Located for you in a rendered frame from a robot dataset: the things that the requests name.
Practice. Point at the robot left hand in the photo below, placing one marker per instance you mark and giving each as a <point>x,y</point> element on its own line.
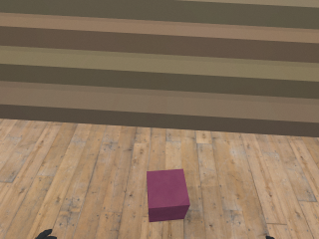
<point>45,233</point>

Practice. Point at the carton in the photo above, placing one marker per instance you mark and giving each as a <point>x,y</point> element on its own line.
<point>167,195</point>

